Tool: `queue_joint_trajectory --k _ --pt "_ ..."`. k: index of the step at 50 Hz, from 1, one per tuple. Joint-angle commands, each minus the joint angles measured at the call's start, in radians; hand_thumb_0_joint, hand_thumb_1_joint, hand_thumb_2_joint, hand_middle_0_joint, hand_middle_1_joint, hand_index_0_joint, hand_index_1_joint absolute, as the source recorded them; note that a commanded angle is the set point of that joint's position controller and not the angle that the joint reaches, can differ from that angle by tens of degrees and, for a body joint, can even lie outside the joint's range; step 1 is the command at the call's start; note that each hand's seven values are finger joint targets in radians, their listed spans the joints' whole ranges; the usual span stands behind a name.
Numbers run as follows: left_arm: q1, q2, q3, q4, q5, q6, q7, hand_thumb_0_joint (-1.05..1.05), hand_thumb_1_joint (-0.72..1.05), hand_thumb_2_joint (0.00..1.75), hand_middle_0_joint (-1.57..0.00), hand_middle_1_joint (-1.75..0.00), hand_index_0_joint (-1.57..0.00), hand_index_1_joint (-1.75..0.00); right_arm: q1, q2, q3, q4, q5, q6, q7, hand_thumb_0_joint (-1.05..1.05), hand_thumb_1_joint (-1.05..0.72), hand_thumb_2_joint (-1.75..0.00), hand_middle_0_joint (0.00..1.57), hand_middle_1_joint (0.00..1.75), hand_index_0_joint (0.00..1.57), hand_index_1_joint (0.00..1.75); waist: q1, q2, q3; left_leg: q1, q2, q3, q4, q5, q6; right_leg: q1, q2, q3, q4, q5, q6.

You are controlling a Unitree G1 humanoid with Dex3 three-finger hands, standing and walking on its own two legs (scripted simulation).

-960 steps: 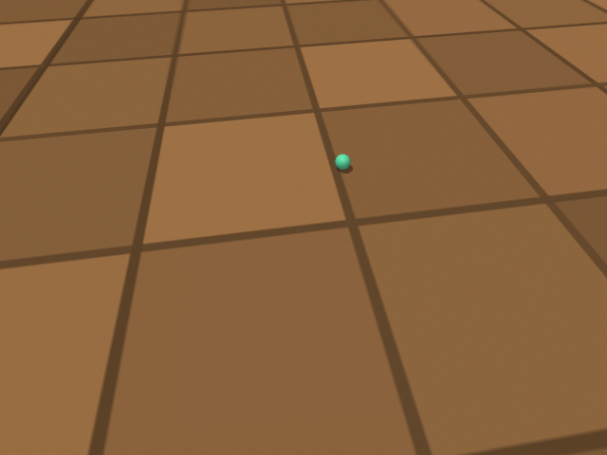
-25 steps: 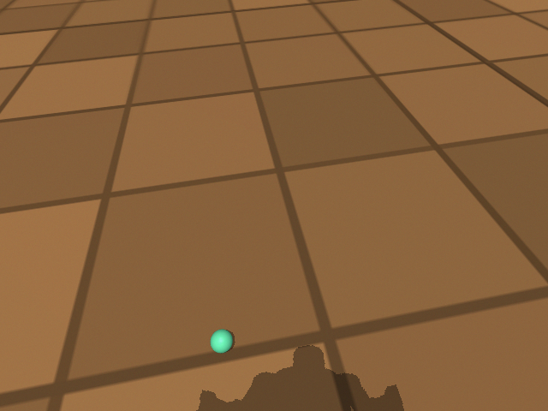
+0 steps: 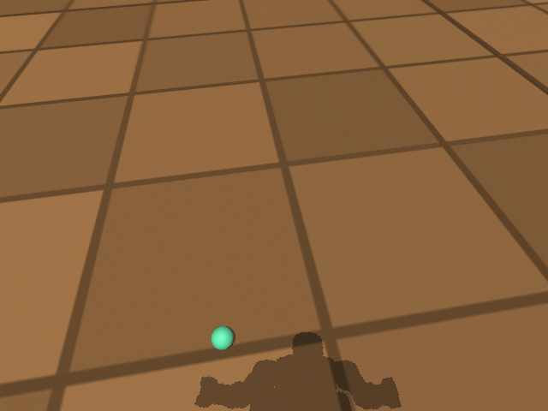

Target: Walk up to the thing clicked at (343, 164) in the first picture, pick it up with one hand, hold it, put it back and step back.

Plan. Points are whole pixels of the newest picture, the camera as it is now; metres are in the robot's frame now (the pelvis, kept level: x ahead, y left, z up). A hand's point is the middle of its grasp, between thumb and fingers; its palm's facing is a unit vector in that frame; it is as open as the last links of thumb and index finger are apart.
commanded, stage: walk up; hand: left
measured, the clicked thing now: (222, 337) +0.47 +0.24 -0.74
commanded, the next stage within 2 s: none
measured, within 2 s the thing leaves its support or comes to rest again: neither
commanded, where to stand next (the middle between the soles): +0.08 +0.01 m, yaw -2 degrees
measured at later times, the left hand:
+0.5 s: hand out of the picture +0.08 +0.26 -0.15, palm faces +0.01 -0.94 -0.35, open 7.4 cm
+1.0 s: hand out of the picture +0.07 +0.28 -0.15, palm faces +0.06 -0.93 -0.37, open 7.4 cm
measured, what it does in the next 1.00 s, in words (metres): stands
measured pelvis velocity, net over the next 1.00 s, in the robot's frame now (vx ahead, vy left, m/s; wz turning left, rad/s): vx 0.03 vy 0.02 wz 0.04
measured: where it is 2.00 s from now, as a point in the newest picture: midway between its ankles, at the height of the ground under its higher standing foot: outside the picture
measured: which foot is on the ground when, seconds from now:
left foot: down 0.00-1.00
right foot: down 0.00-1.00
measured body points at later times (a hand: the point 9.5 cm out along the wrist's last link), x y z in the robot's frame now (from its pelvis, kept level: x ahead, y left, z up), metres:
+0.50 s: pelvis +0.01 +0.00 +0.00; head +0.02 +0.00 +0.45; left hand +0.08 +0.31 -0.13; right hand +0.09 -0.30 -0.13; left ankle +0.04 +0.13 -0.74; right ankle -0.03 -0.14 -0.74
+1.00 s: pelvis +0.03 +0.02 +0.00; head +0.02 +0.01 +0.45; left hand +0.06 +0.33 -0.13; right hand +0.11 -0.30 -0.13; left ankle +0.05 +0.13 -0.72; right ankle -0.03 -0.14 -0.74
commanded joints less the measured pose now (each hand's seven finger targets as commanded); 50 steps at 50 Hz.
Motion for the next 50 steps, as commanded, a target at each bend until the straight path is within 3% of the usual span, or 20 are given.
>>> queue_joint_trajectory --k 1,4,14,20,25,42,43,44,45,46,47,48,50 --pt "-0.054 0.220 0.039 -0.045 -0.001 -0.025 0.013 0.00 0.90 0.90 -0.20 -0.30 -0.20 -0.30 -0.046 -0.200 -0.045 -0.056 0.005 -0.014 -0.017 0.00 -0.90 -0.90 0.20 0.30 0.20 0.30 -0.004 -0.025 -0.094 0.086 0.093 -0.072 -0.052 0.199 0.044 -0.036 -0.096 0.063 -0.089 0.142 -0.044" --pt "-0.059 0.220 0.039 -0.044 0.002 -0.024 0.013 0.00 0.90 0.90 -0.20 -0.30 -0.20 -0.30 -0.057 -0.203 -0.044 -0.056 0.004 -0.012 -0.017 0.00 -0.90 -0.90 0.20 0.30 0.20 0.30 -0.004 -0.020 -0.085 0.081 0.093 -0.075 -0.067 0.158 0.045 -0.032 -0.096 0.059 -0.098 0.116 -0.042" --pt "-0.057 0.215 0.044 -0.037 0.003 -0.023 0.015 0.00 0.90 0.90 -0.20 -0.30 -0.20 -0.30 -0.062 -0.196 -0.044 -0.051 0.002 -0.011 -0.018 0.00 -0.90 -0.90 0.20 0.30 0.20 0.30 -0.002 -0.017 -0.102 0.094 0.090 -0.068 -0.069 0.219 0.042 0.003 -0.098 0.048 -0.102 0.161 -0.036" --pt "-0.064 0.213 0.045 -0.041 0.008 -0.020 0.013 0.00 0.90 0.90 -0.20 -0.30 -0.20 -0.30 -0.063 -0.201 -0.044 -0.050 0.002 -0.009 -0.018 0.00 -0.90 -0.90 0.20 0.30 0.20 0.30 -0.005 -0.003 -0.090 0.067 0.090 -0.085 -0.098 0.123 0.043 0.011 -0.095 0.045 -0.110 0.088 -0.038" --pt "-0.053 0.213 0.048 -0.041 0.008 -0.020 0.013 0.00 0.90 0.90 -0.20 -0.30 -0.20 -0.30 -0.052 -0.196 -0.042 -0.048 0.000 -0.012 -0.019 0.00 -0.90 -0.90 0.20 0.30 0.20 0.30 -0.001 -0.013 -0.106 0.067 0.086 -0.082 -0.088 0.167 0.043 0.033 -0.094 0.042 -0.111 0.113 -0.037" --pt "-0.042 0.209 0.052 -0.053 0.008 -0.017 0.012 0.00 0.90 0.90 -0.20 -0.30 -0.20 -0.30 -0.033 -0.193 -0.040 -0.052 -0.001 -0.010 -0.021 0.00 -0.90 -0.90 0.20 0.30 0.20 0.30 -0.003 -0.014 -0.090 0.050 0.081 -0.091 -0.091 0.154 0.044 0.035 -0.094 0.032 -0.111 0.102 -0.036" --pt "0.069 0.271 0.077 -0.060 0.018 -0.028 0.009 0.00 0.90 0.90 -0.20 -0.30 -0.20 -0.30 -0.003 -0.264 -0.083 -0.098 -0.019 -0.002 0.000 0.00 -0.90 -0.90 0.20 0.30 0.20 0.30 0.019 0.006 -0.127 0.008 0.018 -0.049 0.005 -0.206 0.080 0.085 -0.089 0.054 -0.089 -0.215 -0.085" --pt "0.119 0.296 0.090 -0.054 0.030 -0.032 0.010 0.00 0.90 0.90 -0.20 -0.30 -0.20 -0.30 -0.024 -0.244 -0.083 -0.116 -0.027 0.006 0.011 0.00 -0.90 -0.90 0.20 0.30 0.20 0.30 0.043 -0.062 -0.075 -0.154 -0.003 -0.017 0.074 -0.346 0.069 0.139 -0.158 0.146 -0.140 -0.370 -0.128" --pt "0.134 0.340 0.112 -0.060 0.038 -0.036 0.013 0.00 0.90 0.90 -0.20 -0.30 -0.20 -0.30 -0.067 -0.235 -0.085 -0.144 -0.033 0.013 0.022 0.00 -0.90 -0.90 0.20 0.30 0.20 0.30 0.070 -0.157 0.008 -0.291 -0.021 0.029 0.242 -0.309 0.045 0.140 -0.264 0.265 -0.234 -0.482 -0.181" --pt "0.126 0.360 0.126 -0.085 0.044 -0.043 0.017 0.00 0.90 0.90 -0.20 -0.30 -0.20 -0.30 -0.075 -0.231 -0.086 -0.165 -0.040 0.016 0.029 0.00 -0.90 -0.90 0.20 0.30 0.20 0.30 0.076 -0.157 0.069 -0.385 0.025 0.002 0.332 -0.287 0.034 0.119 -0.358 0.349 -0.274 -0.500 -0.233" --pt "0.118 0.345 0.126 -0.105 0.040 -0.051 0.019 0.00 0.90 0.90 -0.20 -0.30 -0.20 -0.30 -0.061 -0.235 -0.094 -0.174 -0.041 0.014 0.035 0.00 -0.90 -0.90 0.20 0.30 0.20 0.30 0.067 -0.122 0.117 -0.423 0.047 -0.025 0.355 -0.270 0.031 0.098 -0.372 0.348 -0.284 -0.469 -0.247" --pt "0.099 0.338 0.126 -0.125 0.044 -0.054 0.019 0.00 0.90 0.90 -0.20 -0.30 -0.20 -0.30 -0.050 -0.235 -0.095 -0.181 -0.038 0.010 0.042 0.00 -0.90 -0.90 0.20 0.30 0.20 0.30 0.055 -0.134 0.139 -0.413 0.076 -0.030 0.359 -0.254 0.030 0.074 -0.381 0.335 -0.280 -0.375 -0.265" --pt "0.081 0.319 0.119 -0.154 0.041 -0.060 0.014 0.00 0.90 0.90 -0.20 -0.30 -0.20 -0.30 -0.029 -0.215 -0.097 -0.202 -0.035 -0.001 0.052 0.00 -0.90 -0.90 0.20 0.30 0.20 0.30 0.034 -0.163 0.146 -0.354 0.090 -0.014 0.305 -0.255 0.021 0.048 -0.327 0.233 -0.241 -0.196 -0.245"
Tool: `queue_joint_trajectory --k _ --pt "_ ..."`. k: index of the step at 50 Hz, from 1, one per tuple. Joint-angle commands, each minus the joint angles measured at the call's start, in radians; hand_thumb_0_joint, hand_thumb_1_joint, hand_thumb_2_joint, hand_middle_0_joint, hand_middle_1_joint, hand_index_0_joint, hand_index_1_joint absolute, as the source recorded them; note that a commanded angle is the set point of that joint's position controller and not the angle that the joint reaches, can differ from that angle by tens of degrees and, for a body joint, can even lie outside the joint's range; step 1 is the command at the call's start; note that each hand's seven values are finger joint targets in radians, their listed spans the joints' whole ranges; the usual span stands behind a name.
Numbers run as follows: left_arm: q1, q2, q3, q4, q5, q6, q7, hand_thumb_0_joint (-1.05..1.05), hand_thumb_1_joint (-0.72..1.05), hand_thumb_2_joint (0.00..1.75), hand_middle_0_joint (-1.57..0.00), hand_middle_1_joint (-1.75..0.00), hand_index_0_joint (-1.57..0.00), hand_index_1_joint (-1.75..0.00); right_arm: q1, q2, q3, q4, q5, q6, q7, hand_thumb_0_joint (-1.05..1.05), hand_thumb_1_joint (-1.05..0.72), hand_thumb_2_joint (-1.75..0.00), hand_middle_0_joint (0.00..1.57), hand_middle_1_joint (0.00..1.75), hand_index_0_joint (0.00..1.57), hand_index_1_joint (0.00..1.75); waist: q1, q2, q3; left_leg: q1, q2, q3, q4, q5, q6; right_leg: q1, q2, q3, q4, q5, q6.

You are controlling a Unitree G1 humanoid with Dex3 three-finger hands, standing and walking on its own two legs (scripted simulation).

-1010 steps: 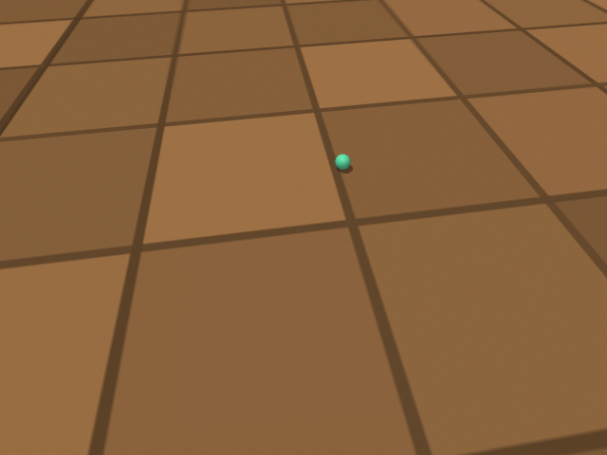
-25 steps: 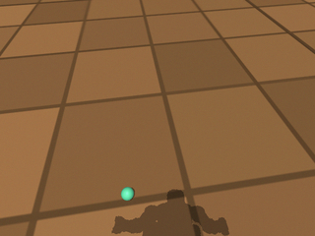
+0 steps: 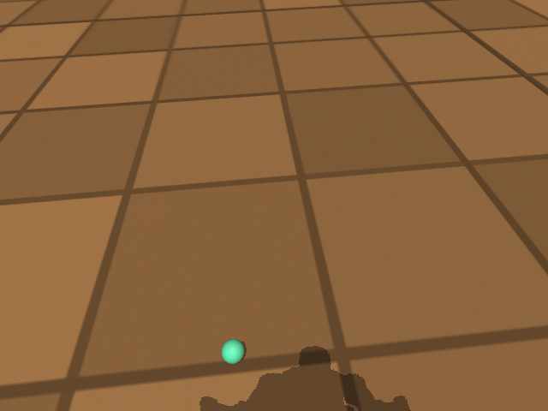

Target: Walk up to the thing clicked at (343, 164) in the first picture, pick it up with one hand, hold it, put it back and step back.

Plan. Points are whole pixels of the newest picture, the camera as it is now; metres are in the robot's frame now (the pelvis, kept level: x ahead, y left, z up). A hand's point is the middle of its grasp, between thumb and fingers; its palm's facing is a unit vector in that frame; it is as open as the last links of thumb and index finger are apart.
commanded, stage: walk up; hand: left
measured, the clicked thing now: (232, 351) +0.45 +0.21 -0.73
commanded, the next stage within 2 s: stand in 1.86 s
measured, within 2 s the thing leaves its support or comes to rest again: neither
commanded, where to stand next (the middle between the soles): +0.05 +0.00 m, yaw -4 degrees
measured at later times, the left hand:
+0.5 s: hand out of the picture +0.11 +0.30 -0.19, palm faces -0.09 -0.94 -0.34, open 7.4 cm
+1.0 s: hand out of the picture +0.05 +0.25 -0.11, palm faces +0.03 -0.89 -0.46, open 7.4 cm
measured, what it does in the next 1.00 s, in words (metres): steps on the spot: right foot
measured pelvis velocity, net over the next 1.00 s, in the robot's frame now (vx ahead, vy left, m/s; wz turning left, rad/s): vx -0.04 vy -0.03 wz -0.01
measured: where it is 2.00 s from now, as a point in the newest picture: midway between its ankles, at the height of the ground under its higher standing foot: outside the picture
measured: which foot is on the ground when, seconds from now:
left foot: down 0.00-0.66, up 0.68-1.00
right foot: down 0.00-0.12, up 0.14-0.62, down 0.64-1.00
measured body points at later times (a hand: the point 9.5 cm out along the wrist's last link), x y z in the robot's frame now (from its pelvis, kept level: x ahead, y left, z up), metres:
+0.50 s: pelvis +0.03 +0.02 -0.02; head +0.10 +0.06 +0.42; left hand +0.11 +0.35 -0.16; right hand +0.14 -0.31 -0.10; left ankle +0.10 +0.15 -0.74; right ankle +0.00 -0.15 -0.66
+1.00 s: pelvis -0.04 -0.03 -0.01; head -0.03 -0.07 +0.44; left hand +0.04 +0.29 -0.08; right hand -0.01 -0.35 -0.15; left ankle -0.04 +0.13 -0.69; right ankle -0.01 -0.15 -0.74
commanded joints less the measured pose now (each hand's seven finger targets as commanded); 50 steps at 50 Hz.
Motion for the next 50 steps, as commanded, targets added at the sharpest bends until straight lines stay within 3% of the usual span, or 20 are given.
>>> queue_joint_trajectory --k 1,4,5,6,7,8,10,13,18,24,31,32,33,34,35,38,40,43,46,50 --pt "-0.059 0.318 0.067 -0.112 0.001 -0.032 0.013 0.00 0.90 0.90 -0.20 -0.30 -0.20 -0.30 -0.094 -0.166 -0.051 -0.151 0.009 -0.043 0.009 0.00 -0.90 -0.90 0.20 0.30 0.20 0.30 0.006 -0.200 0.154 -0.194 0.077 -0.012 -0.029 -0.042 -0.011 -0.031 -0.267 0.207 -0.177 -0.013 -0.208" --pt "-0.129 0.252 0.035 -0.139 -0.021 0.000 0.003 0.00 0.90 0.90 -0.20 -0.30 -0.20 -0.30 0.043 -0.132 -0.050 -0.092 0.020 -0.063 -0.016 0.00 -0.90 -0.90 0.20 0.30 0.20 0.30 -0.078 -0.160 0.060 0.195 -0.003 0.075 -0.288 0.268 -0.017 -0.223 -0.123 -0.012 0.144 0.353 -0.104" --pt "-0.095 0.190 0.018 -0.143 -0.038 0.016 0.003 0.00 0.90 0.90 -0.20 -0.30 -0.20 -0.30 0.115 -0.185 -0.066 -0.065 0.023 -0.070 -0.036 0.00 -0.90 -0.90 0.20 0.30 0.20 0.30 -0.108 0.009 0.006 0.320 0.033 0.020 -0.338 0.465 -0.009 -0.292 -0.038 -0.068 0.345 0.252 -0.051" --pt "-0.027 0.128 0.005 -0.155 -0.050 0.039 0.006 0.00 0.90 0.90 -0.20 -0.30 -0.20 -0.30 0.161 -0.277 -0.084 -0.067 0.016 -0.078 -0.061 0.00 -0.90 -0.90 0.20 0.30 0.20 0.30 -0.099 0.227 -0.050 0.364 0.241 -0.270 -0.379 0.665 0.046 -0.379 0.099 0.031 0.517 -0.197 -0.012" --pt "0.030 0.175 0.018 -0.132 -0.053 0.071 0.017 0.00 0.90 0.90 -0.20 -0.30 -0.20 -0.30 0.119 -0.320 -0.085 -0.099 0.022 -0.083 -0.082 0.00 -0.90 -0.90 0.20 0.30 0.20 0.30 -0.065 0.100 -0.112 0.250 0.341 -0.443 -0.404 0.542 0.130 -0.299 0.081 0.205 0.565 -0.283 -0.027" --pt "0.062 0.224 0.024 -0.108 -0.061 0.093 0.020 0.00 0.90 0.90 -0.20 -0.30 -0.20 -0.30 0.040 -0.316 -0.082 -0.119 0.033 -0.081 -0.090 0.00 -0.90 -0.90 0.20 0.30 0.20 0.30 -0.036 0.065 -0.081 0.124 0.362 -0.423 -0.410 0.406 0.188 -0.244 0.037 0.218 0.630 -0.289 -0.040" --pt "0.074 0.238 0.028 -0.118 -0.054 0.113 0.012 0.00 0.90 0.90 -0.20 -0.30 -0.20 -0.30 -0.025 -0.290 -0.080 -0.145 0.037 -0.080 -0.106 0.00 -0.90 -0.90 0.20 0.30 0.20 0.30 -0.010 0.070 -0.054 0.157 0.313 -0.305 -0.379 0.459 0.153 -0.326 0.036 0.250 0.752 -0.238 -0.051" --pt "0.096 0.262 0.052 -0.155 -0.036 0.143 0.000 0.00 0.90 0.90 -0.20 -0.30 -0.20 -0.30 0.052 -0.290 -0.090 -0.160 0.047 -0.076 -0.141 0.00 -0.90 -0.90 0.20 0.30 0.20 0.30 -0.017 0.037 -0.076 0.218 0.310 -0.214 -0.296 0.757 0.143 -0.420 0.044 0.293 0.897 -0.200 -0.021" --pt "0.121 0.245 0.061 -0.218 -0.020 0.150 -0.015 0.00 0.90 0.90 -0.20 -0.30 -0.20 -0.30 0.040 -0.262 -0.095 -0.221 0.050 -0.082 -0.160 0.00 -0.90 -0.90 0.20 0.30 0.20 0.30 0.002 0.053 -0.082 0.216 0.295 -0.113 -0.243 0.778 0.167 -0.520 0.080 0.307 0.982 -0.120 0.007" --pt "0.038 0.234 0.056 -0.275 -0.040 0.137 -0.007 0.00 0.90 0.90 -0.20 -0.30 -0.20 -0.30 0.039 -0.265 -0.090 -0.274 0.032 -0.071 -0.150 0.00 -0.90 -0.90 0.20 0.30 0.20 0.30 -0.041 0.146 -0.068 0.185 0.301 -0.080 -0.167 0.814 0.233 -0.512 0.056 0.250 0.787 -0.180 0.019" --pt "0.189 0.248 0.086 -0.233 -0.033 0.112 -0.010 0.00 0.90 0.90 -0.20 -0.30 -0.20 -0.30 -0.109 -0.278 -0.082 -0.372 0.033 -0.016 -0.108 0.00 -0.90 -0.90 0.20 0.30 0.20 0.30 0.047 0.152 -0.143 -0.090 0.244 -0.036 0.011 0.371 0.144 -0.157 0.036 0.076 0.295 0.024 -0.019" --pt "0.180 0.282 0.103 -0.245 -0.019 0.103 -0.009 0.00 0.90 0.90 -0.20 -0.30 -0.20 -0.30 -0.086 -0.222 -0.066 -0.375 0.038 -0.004 -0.109 0.00 -0.90 -0.90 0.20 0.30 0.20 0.30 0.064 0.003 -0.101 -0.185 0.174 -0.004 0.151 0.193 0.091 -0.154 -0.005 0.173 0.211 0.038 -0.033" --pt "0.110 0.382 0.121 -0.291 0.000 0.096 -0.007 0.00 0.90 0.90 -0.20 -0.30 -0.20 -0.30 -0.038 -0.151 -0.047 -0.385 0.048 0.004 -0.114 0.00 -0.90 -0.90 0.20 0.30 0.20 0.30 0.034 -0.365 -0.032 -0.360 -0.040 0.076 0.354 -0.226 0.019 -0.249 -0.226 0.551 0.058 0.130 -0.127" --pt "0.008 0.449 0.124 -0.347 0.007 0.093 -0.004 0.00 0.90 0.90 -0.20 -0.30 -0.20 -0.30 -0.077 -0.191 -0.065 -0.382 0.053 0.006 -0.137 0.00 -0.90 -0.90 0.20 0.30 0.20 0.30 0.047 -0.343 -0.034 -0.275 -0.093 -0.097 0.537 -0.343 -0.007 -0.396 -0.344 0.687 0.011 0.273 -0.299" --pt "-0.061 0.453 0.123 -0.361 0.001 0.087 0.001 0.00 0.90 0.90 -0.20 -0.30 -0.20 -0.30 -0.064 -0.221 -0.074 -0.363 0.042 0.000 -0.145 0.00 -0.90 -0.90 0.20 0.30 0.20 0.30 0.015 -0.348 -0.003 -0.195 -0.067 -0.137 0.590 -0.309 0.001 -0.515 -0.356 0.723 -0.026 0.218 -0.305" --pt "-0.104 0.302 0.090 -0.335 -0.010 0.059 0.027 0.00 0.90 0.90 -0.20 -0.30 -0.20 -0.30 0.034 -0.209 -0.062 -0.276 0.074 0.001 -0.116 0.00 -0.90 -0.90 0.20 0.30 0.20 0.30 -0.029 -0.197 -0.024 -0.271 -0.099 -0.183 0.623 -0.079 -0.005 -0.315 -0.148 0.384 0.123 0.122 -0.170" --pt "-0.029 0.271 0.088 -0.312 -0.009 0.025 0.032 0.00 0.90 0.90 -0.20 -0.30 -0.20 -0.30 0.092 -0.214 -0.056 -0.249 0.053 -0.008 -0.095 0.00 -0.90 -0.90 0.20 0.30 0.20 0.30 -0.002 -0.171 -0.114 -0.307 -0.078 -0.164 0.518 -0.012 -0.025 -0.123 -0.124 0.417 0.064 -0.295 -0.154" --pt "0.131 0.320 0.118 -0.309 -0.015 -0.013 0.023 0.00 0.90 0.90 -0.20 -0.30 -0.20 -0.30 0.049 -0.258 -0.065 -0.291 0.021 -0.029 -0.060 0.00 -0.90 -0.90 0.20 0.30 0.20 0.30 0.075 -0.222 -0.128 -0.486 -0.048 -0.158 0.411 -0.037 -0.021 0.166 -0.238 0.588 0.003 -0.486 -0.227" --pt "0.175 0.319 0.121 -0.295 -0.022 -0.030 0.018 0.00 0.90 0.90 -0.20 -0.30 -0.20 -0.30 -0.017 -0.250 -0.061 -0.304 0.011 -0.048 -0.045 0.00 -0.90 -0.90 0.20 0.30 0.20 0.30 0.100 -0.207 0.028 -0.479 -0.028 -0.174 0.291 -0.048 -0.025 0.079 -0.260 0.556 -0.041 -0.364 -0.229" --pt "0.103 0.340 0.115 -0.321 -0.022 -0.035 -0.001 0.00 0.90 0.90 -0.20 -0.30 -0.20 -0.30 0.087 -0.213 -0.057 -0.278 0.013 -0.063 -0.014 0.00 -0.90 -0.90 0.20 0.30 0.20 0.30 0.036 -0.256 0.101 -0.265 -0.025 -0.045 0.144 -0.051 -0.023 -0.153 -0.215 0.372 -0.099 -0.292 -0.214"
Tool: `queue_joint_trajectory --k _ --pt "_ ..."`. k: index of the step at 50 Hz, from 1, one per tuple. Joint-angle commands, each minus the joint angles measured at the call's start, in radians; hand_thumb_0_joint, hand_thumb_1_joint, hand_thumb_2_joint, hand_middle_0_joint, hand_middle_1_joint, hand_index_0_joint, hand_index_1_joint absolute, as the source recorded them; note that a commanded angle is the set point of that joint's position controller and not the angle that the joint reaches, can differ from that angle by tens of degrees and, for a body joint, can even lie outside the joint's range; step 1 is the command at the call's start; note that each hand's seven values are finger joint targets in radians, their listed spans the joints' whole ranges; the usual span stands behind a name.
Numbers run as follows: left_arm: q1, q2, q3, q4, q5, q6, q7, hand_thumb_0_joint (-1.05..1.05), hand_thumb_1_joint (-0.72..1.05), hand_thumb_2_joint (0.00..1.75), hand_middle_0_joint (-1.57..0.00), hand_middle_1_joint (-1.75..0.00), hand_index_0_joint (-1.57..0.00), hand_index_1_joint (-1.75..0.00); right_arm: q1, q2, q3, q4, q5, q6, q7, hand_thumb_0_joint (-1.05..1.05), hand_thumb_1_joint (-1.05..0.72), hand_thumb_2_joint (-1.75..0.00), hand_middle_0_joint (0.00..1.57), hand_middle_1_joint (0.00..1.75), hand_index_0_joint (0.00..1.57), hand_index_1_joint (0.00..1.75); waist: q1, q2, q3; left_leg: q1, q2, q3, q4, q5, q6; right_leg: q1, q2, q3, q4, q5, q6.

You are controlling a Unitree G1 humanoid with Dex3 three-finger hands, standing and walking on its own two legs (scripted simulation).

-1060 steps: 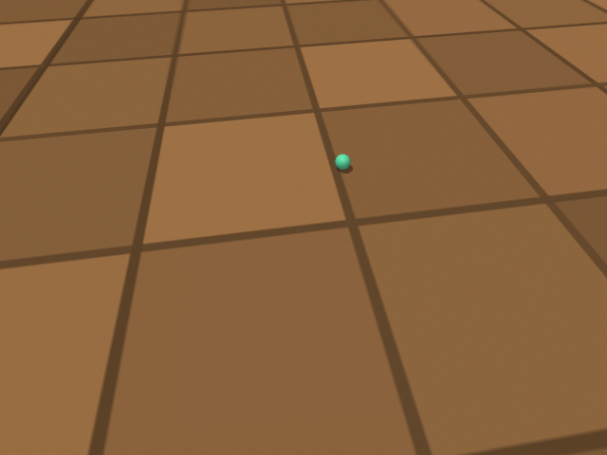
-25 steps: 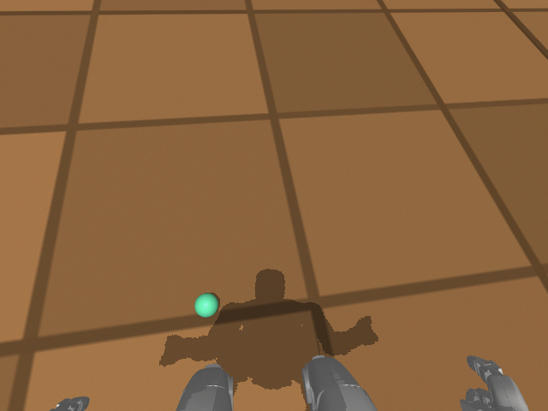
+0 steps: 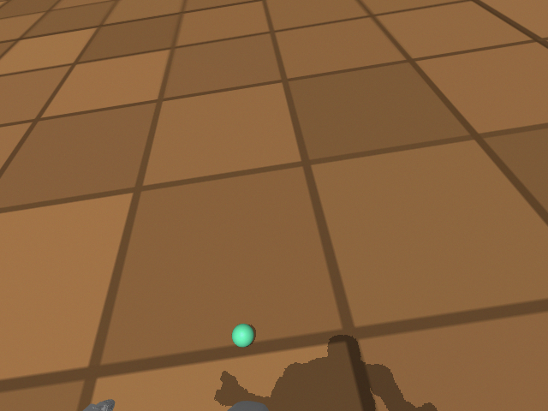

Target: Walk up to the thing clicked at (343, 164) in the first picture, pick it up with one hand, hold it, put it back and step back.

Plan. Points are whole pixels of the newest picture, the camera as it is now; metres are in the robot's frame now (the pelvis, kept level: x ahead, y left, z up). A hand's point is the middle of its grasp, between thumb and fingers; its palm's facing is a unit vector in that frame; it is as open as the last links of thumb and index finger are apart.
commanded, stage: walk up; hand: left
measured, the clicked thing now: (242, 335) +0.48 +0.25 -0.72
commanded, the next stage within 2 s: stand in 0.86 s
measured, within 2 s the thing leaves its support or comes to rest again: neither
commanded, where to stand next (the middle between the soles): +0.08 +0.03 m, yaw -3 degrees
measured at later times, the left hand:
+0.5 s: hand out of the picture +0.06 +0.33 -0.17, palm faces -0.08 -0.95 -0.30, open 7.4 cm
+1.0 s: hand (157, 380) +0.19 +0.26 -0.13, palm faces -0.10 -0.93 -0.34, open 7.4 cm
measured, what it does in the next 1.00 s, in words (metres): steps on the spot: left foot, then right foot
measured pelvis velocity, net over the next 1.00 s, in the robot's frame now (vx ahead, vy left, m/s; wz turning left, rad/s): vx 0.04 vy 0.02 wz -0.06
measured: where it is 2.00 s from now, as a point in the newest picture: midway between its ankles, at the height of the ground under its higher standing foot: outside the picture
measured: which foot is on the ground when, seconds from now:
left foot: up 0.00-0.16, down 0.18-1.00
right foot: down 0.00-0.20, up 0.22-0.64, down 0.66-1.00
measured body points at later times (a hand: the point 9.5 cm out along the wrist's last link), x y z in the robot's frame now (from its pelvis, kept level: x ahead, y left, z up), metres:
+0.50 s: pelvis +0.02 +0.07 +0.01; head +0.04 +0.11 +0.45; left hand +0.07 +0.38 -0.15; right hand +0.07 -0.25 -0.09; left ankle +0.05 +0.16 -0.73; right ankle +0.02 -0.11 -0.69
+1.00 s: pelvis +0.04 +0.02 +0.01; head +0.04 +0.01 +0.46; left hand +0.19 +0.30 -0.10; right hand +0.10 -0.28 -0.13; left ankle +0.05 +0.16 -0.73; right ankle +0.04 -0.10 -0.73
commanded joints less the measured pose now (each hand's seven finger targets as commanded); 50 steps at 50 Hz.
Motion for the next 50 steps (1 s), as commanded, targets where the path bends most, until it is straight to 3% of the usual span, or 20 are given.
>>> queue_joint_trajectory --k 1,4,7,8,9,10,12,14,16,24,29,31,32,34,35,36,39,41,44,50 --pt "0.001 0.334 0.093 -0.056 -0.001 -0.018 -0.001 0.00 0.90 0.90 -0.20 -0.30 -0.20 -0.30 -0.059 -0.171 -0.061 -0.134 0.005 -0.065 0.016 0.00 -0.90 -0.90 0.20 0.30 0.20 0.30 0.024 -0.298 0.067 -0.126 0.035 0.082 -0.171 -0.022 0.002 0.042 -0.196 0.289 -0.377 -0.324 -0.177" --pt "-0.121 0.335 0.080 -0.076 0.009 -0.005 -0.005 0.00 0.90 0.90 -0.20 -0.30 -0.20 -0.30 0.027 -0.158 -0.067 -0.100 0.018 -0.061 0.015 0.00 -0.90 -0.90 0.20 0.30 0.20 0.30 -0.042 -0.344 0.044 0.136 0.059 0.139 -0.254 0.033 0.020 -0.189 -0.182 0.210 -0.368 -0.349 -0.147" --pt "-0.161 0.251 0.036 -0.059 -0.004 0.024 0.007 0.00 0.90 0.90 -0.20 -0.30 -0.20 -0.30 0.117 -0.131 -0.070 -0.044 0.017 -0.056 -0.010 0.00 -0.90 -0.90 0.20 0.30 0.20 0.30 -0.097 -0.164 0.001 0.380 0.030 0.131 -0.352 0.202 0.019 -0.356 -0.104 0.121 -0.159 -0.336 -0.085" --pt "-0.142 0.212 0.018 -0.053 -0.007 0.033 0.012 0.00 0.90 0.90 -0.20 -0.30 -0.20 -0.30 0.130 -0.135 -0.068 -0.047 0.008 -0.058 -0.022 0.00 -0.90 -0.90 0.20 0.30 0.20 0.30 -0.104 -0.066 0.006 0.364 0.047 0.066 -0.408 0.125 0.024 -0.366 -0.072 0.104 -0.029 -0.334 -0.070" --pt "-0.077 0.158 -0.002 -0.044 -0.022 0.043 0.012 0.00 0.90 0.90 -0.20 -0.30 -0.20 -0.30 0.098 -0.172 -0.064 -0.068 -0.006 -0.066 -0.035 0.00 -0.90 -0.90 0.20 0.30 0.20 0.30 -0.075 0.125 0.026 0.227 0.168 -0.148 -0.628 -0.171 0.048 -0.321 0.013 0.082 0.148 -0.297 -0.043" --pt "-0.035 0.166 -0.006 -0.030 -0.032 0.046 0.010 0.00 0.90 0.90 -0.20 -0.30 -0.20 -0.30 0.002 -0.219 -0.060 -0.114 -0.011 -0.078 -0.040 0.00 -0.90 -0.90 0.20 0.30 0.20 0.30 -0.031 0.141 0.070 0.076 0.321 -0.449 -0.807 -0.426 0.098 -0.304 0.090 0.106 0.288 -0.212 -0.005" --pt "-0.017 0.277 0.019 0.027 -0.028 0.050 0.021 0.00 0.90 0.90 -0.20 -0.30 -0.20 -0.30 -0.095 -0.285 -0.072 -0.138 0.001 -0.081 -0.046 0.00 -0.90 -0.90 0.20 0.30 0.20 0.30 -0.028 0.107 0.146 -0.094 0.378 -0.492 -0.853 -0.524 0.184 -0.235 0.029 0.173 0.381 -0.205 -0.006" --pt "0.032 0.272 0.022 0.092 -0.031 0.057 0.015 0.00 0.90 0.90 -0.20 -0.30 -0.20 -0.30 -0.118 -0.231 -0.054 -0.134 0.005 -0.097 -0.052 0.00 -0.90 -0.90 0.20 0.30 0.20 0.30 -0.008 0.072 0.102 0.010 0.302 -0.355 -0.794 -0.332 0.145 -0.232 0.030 0.221 0.371 -0.128 0.001" --pt "0.050 0.288 0.028 0.112 -0.024 0.066 0.006 0.00 0.90 0.90 -0.20 -0.30 -0.20 -0.30 -0.078 -0.237 -0.060 -0.123 0.013 -0.114 -0.059 0.00 -0.90 -0.90 0.20 0.30 0.20 0.30 -0.016 0.056 0.048 0.092 0.295 -0.275 -0.759 -0.208 0.124 -0.239 0.030 0.205 0.356 -0.092 0.004" --pt "-0.007 0.236 0.016 0.108 -0.021 0.068 -0.005 0.00 0.90 0.90 -0.20 -0.30 -0.20 -0.30 -0.055 -0.209 -0.068 -0.109 0.008 -0.124 -0.073 0.00 -0.90 -0.90 0.20 0.30 0.20 0.30 -0.043 0.096 -0.020 0.255 0.288 -0.115 -0.705 0.130 0.138 -0.226 0.038 0.151 0.212 -0.079 0.030" --pt "-0.050 0.194 -0.005 0.117 -0.026 0.036 0.009 0.00 0.90 0.90 -0.20 -0.30 -0.20 -0.30 -0.079 -0.176 -0.054 -0.111 0.011 -0.094 -0.064 0.00 -0.90 -0.90 0.20 0.30 0.20 0.30 -0.047 0.125 -0.064 0.245 0.251 0.018 -0.529 0.587 0.169 -0.073 0.047 0.018 0.030 -0.085 0.017" --pt "-0.013 0.180 -0.010 0.142 -0.025 0.029 0.018 0.00 0.90 0.90 -0.20 -0.30 -0.20 -0.30 -0.103 -0.171 -0.045 -0.111 0.030 -0.082 -0.064 0.00 -0.90 -0.90 0.20 0.30 0.20 0.30 -0.014 0.085 -0.092 0.215 0.235 0.048 -0.429 0.698 0.152 0.046 0.058 -0.007 -0.132 0.061 0.002" --pt "-0.015 0.188 -0.007 0.154 -0.020 0.026 0.022 0.00 0.90 0.90 -0.20 -0.30 -0.20 -0.30 -0.112 -0.157 -0.039 -0.109 0.041 -0.076 -0.063 0.00 -0.90 -0.90 0.20 0.30 0.20 0.30 -0.005 0.047 -0.106 0.188 0.215 0.059 -0.382 0.682 0.117 0.110 0.043 0.021 -0.206 0.182 -0.011" --pt "-0.035 0.272 0.014 0.139 -0.005 0.019 0.028 0.00 0.90 0.90 -0.20 -0.30 -0.20 -0.30 -0.112 -0.108 -0.021 -0.119 0.062 -0.079 -0.065 0.00 -0.90 -0.90 0.20 0.30 0.20 0.30 -0.012 -0.152 -0.157 0.070 0.133 0.095 -0.289 0.433 0.045 0.214 -0.124 0.248 -0.176 0.487 -0.088" --pt "-0.107 0.288 0.009 0.120 -0.020 0.029 0.023 0.00 0.90 0.90 -0.20 -0.30 -0.20 -0.30 -0.114 -0.096 -0.016 -0.103 0.064 -0.075 -0.070 0.00 -0.90 -0.90 0.20 0.30 0.20 0.30 -0.027 -0.195 -0.138 0.113 0.065 0.125 -0.301 0.175 0.028 0.120 -0.185 0.278 -0.178 0.442 -0.164" --pt "-0.168 0.290 0.002 0.101 -0.019 0.032 0.018 0.00 0.90 0.90 -0.20 -0.30 -0.20 -0.30 -0.089 -0.099 -0.017 -0.073 0.056 -0.075 -0.075 0.00 -0.90 -0.90 0.20 0.30 0.20 0.30 -0.049 -0.238 -0.127 0.193 0.070 0.104 -0.353 0.112 0.030 0.036 -0.207 0.292 -0.155 0.434 -0.175" --pt "-0.205 0.240 -0.008 0.097 -0.021 0.046 0.012 0.00 0.90 0.90 -0.20 -0.30 -0.20 -0.30 -0.101 -0.178 -0.034 -0.023 0.046 -0.087 -0.072 0.00 -0.90 -0.90 0.20 0.30 0.20 0.30 -0.052 -0.204 -0.116 0.233 0.154 0.041 -0.460 0.396 0.059 0.019 -0.071 0.116 -0.102 0.343 -0.051" --pt "-0.192 0.236 -0.003 0.115 -0.018 0.050 0.012 0.00 0.90 0.90 -0.20 -0.30 -0.20 -0.30 -0.133 -0.178 -0.026 -0.010 0.046 -0.087 -0.072 0.00 -0.90 -0.90 0.20 0.30 0.20 0.30 -0.027 -0.207 -0.118 0.216 0.173 0.032 -0.444 0.454 0.077 0.056 -0.052 0.111 -0.123 0.300 -0.043" --pt "-0.225 0.224 -0.024 0.147 -0.034 0.036 0.013 0.00 0.90 0.90 -0.20 -0.30 -0.20 -0.30 -0.172 -0.120 0.001 0.014 0.030 -0.071 -0.061 0.00 -0.90 -0.90 0.20 0.30 0.20 0.30 -0.036 -0.119 -0.113 0.230 0.132 0.053 -0.506 0.375 0.042 0.089 -0.100 0.182 -0.208 0.278 -0.033" --pt "-0.278 0.222 -0.030 0.190 -0.030 0.028 0.016 0.00 0.90 0.90 -0.20 -0.30 -0.20 -0.30 -0.229 -0.118 0.008 0.066 0.034 -0.070 -0.051 0.00 -0.90 -0.90 0.20 0.30 0.20 0.30 -0.028 -0.098 -0.076 0.250 0.156 0.038 -0.619 0.373 0.027 0.126 -0.073 0.142 -0.261 0.239 -0.008"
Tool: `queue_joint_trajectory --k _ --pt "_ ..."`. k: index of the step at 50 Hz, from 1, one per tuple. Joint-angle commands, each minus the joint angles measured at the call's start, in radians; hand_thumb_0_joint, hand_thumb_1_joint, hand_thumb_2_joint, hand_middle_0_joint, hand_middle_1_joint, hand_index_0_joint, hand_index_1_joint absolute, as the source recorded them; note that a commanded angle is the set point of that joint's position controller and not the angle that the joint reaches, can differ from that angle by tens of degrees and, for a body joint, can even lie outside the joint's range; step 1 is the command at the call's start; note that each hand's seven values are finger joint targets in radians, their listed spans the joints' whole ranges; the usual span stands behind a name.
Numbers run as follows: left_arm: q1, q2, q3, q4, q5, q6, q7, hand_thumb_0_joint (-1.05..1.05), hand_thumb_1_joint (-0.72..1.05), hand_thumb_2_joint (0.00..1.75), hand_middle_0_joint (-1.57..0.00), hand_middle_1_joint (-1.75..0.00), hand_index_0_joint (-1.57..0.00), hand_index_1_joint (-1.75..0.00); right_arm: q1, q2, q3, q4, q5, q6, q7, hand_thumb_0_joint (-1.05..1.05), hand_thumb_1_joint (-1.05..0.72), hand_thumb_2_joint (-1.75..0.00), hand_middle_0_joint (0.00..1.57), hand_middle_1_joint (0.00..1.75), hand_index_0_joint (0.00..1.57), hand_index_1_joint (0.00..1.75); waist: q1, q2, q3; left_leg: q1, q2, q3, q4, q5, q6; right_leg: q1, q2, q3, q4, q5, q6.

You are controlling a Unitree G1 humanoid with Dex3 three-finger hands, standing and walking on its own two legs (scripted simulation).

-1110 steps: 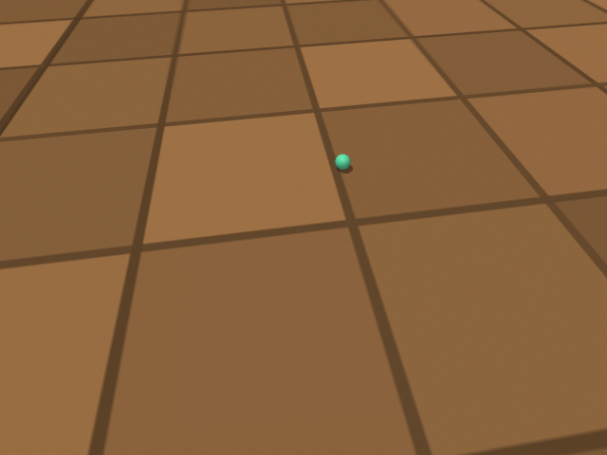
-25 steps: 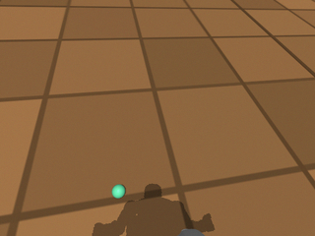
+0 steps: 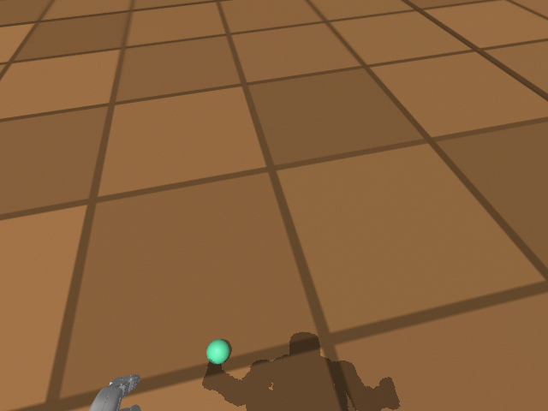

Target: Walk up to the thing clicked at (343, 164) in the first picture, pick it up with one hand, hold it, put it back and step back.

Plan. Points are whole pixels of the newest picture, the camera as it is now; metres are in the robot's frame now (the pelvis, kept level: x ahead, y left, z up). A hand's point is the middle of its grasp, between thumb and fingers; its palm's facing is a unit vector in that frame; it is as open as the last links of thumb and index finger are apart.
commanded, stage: stand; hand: left
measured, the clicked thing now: (217, 351) +0.43 +0.25 -0.73
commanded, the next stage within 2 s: none
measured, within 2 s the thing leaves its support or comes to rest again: neither
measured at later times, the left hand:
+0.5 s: hand out of the picture +0.06 +0.26 -0.15, palm faces -0.02 -0.94 -0.35, open 7.4 cm
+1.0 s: hand out of the picture +0.07 +0.26 -0.15, palm faces -0.02 -0.94 -0.34, open 7.4 cm
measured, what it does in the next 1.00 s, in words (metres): stands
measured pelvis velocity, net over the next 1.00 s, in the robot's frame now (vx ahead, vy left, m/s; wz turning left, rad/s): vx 0.00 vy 0.01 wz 0.00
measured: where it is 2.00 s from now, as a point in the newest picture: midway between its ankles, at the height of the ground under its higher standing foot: outside the picture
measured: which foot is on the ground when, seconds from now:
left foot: down 0.00-1.00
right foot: down 0.00-1.00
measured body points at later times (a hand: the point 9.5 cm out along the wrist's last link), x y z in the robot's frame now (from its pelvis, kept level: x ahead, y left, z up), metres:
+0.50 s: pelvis -0.01 +0.00 +0.01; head +0.00 +0.00 +0.46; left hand +0.06 +0.31 -0.12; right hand +0.06 -0.30 -0.12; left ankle +0.01 +0.14 -0.74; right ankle +0.01 -0.12 -0.74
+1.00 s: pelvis +0.00 +0.01 +0.01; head +0.01 +0.01 +0.46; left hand +0.07 +0.31 -0.12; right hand +0.07 -0.29 -0.12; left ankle +0.01 +0.14 -0.74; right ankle +0.01 -0.12 -0.74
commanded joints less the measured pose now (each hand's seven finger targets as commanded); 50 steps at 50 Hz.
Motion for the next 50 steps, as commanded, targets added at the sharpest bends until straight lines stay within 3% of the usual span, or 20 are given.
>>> queue_joint_trajectory --k 1,5,8,11,17,23,39,44,50 --pt "-0.039 0.245 0.052 -0.016 -0.004 -0.030 0.015 0.00 0.90 0.90 -0.20 -0.30 -0.20 -0.30 -0.044 -0.199 -0.049 -0.028 0.006 -0.020 -0.013 0.00 -0.90 -0.90 0.20 0.30 0.20 0.30 0.022 -0.048 -0.071 0.023 0.084 -0.095 -0.131 0.198 0.036 0.047 -0.115 0.114 -0.168 0.202 -0.034" --pt "-0.053 0.245 0.052 0.009 0.000 -0.036 0.013 0.00 0.90 0.90 -0.20 -0.30 -0.20 -0.30 -0.064 -0.191 -0.049 -0.006 0.005 -0.019 -0.008 0.00 -0.90 -0.90 0.20 0.30 0.20 0.30 0.020 -0.050 -0.064 0.027 0.082 -0.090 -0.169 0.125 0.029 0.049 -0.115 0.115 -0.214 0.139 -0.028" --pt "-0.064 0.239 0.051 0.020 -0.001 -0.040 0.012 0.00 0.90 0.90 -0.20 -0.30 -0.20 -0.30 -0.077 -0.192 -0.049 0.007 0.003 -0.024 -0.006 0.00 -0.90 -0.90 0.20 0.30 0.20 0.30 0.019 -0.022 -0.099 0.065 0.095 -0.089 -0.178 0.175 0.027 0.070 -0.116 0.108 -0.210 0.201 -0.028" --pt "-0.061 0.234 0.051 0.034 0.000 -0.038 0.011 0.00 0.90 0.90 -0.20 -0.30 -0.20 -0.30 -0.085 -0.199 -0.051 0.018 0.002 -0.024 -0.007 0.00 -0.90 -0.90 0.20 0.30 0.20 0.30 0.022 -0.002 -0.110 0.062 0.103 -0.090 -0.195 0.163 0.028 0.089 -0.110 0.099 -0.213 0.190 -0.026" --pt "-0.055 0.230 0.045 0.056 0.003 -0.034 0.007 0.00 0.90 0.90 -0.20 -0.30 -0.20 -0.30 -0.084 -0.204 -0.051 0.040 0.000 -0.020 -0.005 0.00 -0.90 -0.90 0.20 0.30 0.20 0.30 0.015 0.014 -0.064 0.050 0.099 -0.096 -0.223 0.037 0.026 0.018 -0.102 0.105 -0.250 0.052 -0.022" --pt "-0.027 0.240 0.042 0.064 0.004 -0.039 0.010 0.00 0.90 0.90 -0.20 -0.30 -0.20 -0.30 -0.085 -0.203 -0.053 0.044 0.000 -0.017 -0.004 0.00 -0.90 -0.90 0.20 0.30 0.20 0.30 0.017 -0.022 -0.114 0.089 0.103 -0.094 -0.197 0.126 0.035 0.038 -0.111 0.104 -0.248 0.137 -0.021" --pt "0.019 0.237 0.039 0.071 0.005 -0.033 0.013 0.00 0.90 0.90 -0.20 -0.30 -0.20 -0.30 -0.080 -0.198 -0.047 0.047 0.002 -0.014 -0.004 0.00 -0.90 -0.90 0.20 0.30 0.20 0.30 0.021 -0.015 -0.066 0.045 0.098 -0.102 -0.226 0.074 0.036 0.022 -0.105 0.091 -0.239 0.097 -0.018" --pt "0.023 0.232 0.038 0.065 0.005 -0.034 0.014 0.00 0.90 0.90 -0.20 -0.30 -0.20 -0.30 -0.087 -0.202 -0.047 0.045 0.001 -0.016 -0.007 0.00 -0.90 -0.90 0.20 0.30 0.20 0.30 0.026 -0.009 -0.096 0.069 0.105 -0.099 -0.209 0.163 0.038 0.045 -0.111 0.085 -0.226 0.166 -0.019" --pt "0.021 0.228 0.036 0.060 0.005 -0.033 0.014 0.00 0.90 0.90 -0.20 -0.30 -0.20 -0.30 -0.086 -0.202 -0.046 0.046 0.002 -0.015 -0.006 0.00 -0.90 -0.90 0.20 0.30 0.20 0.30 0.026 -0.017 -0.095 0.065 0.105 -0.096 -0.209 0.161 0.038 0.051 -0.111 0.082 -0.228 0.158 -0.018"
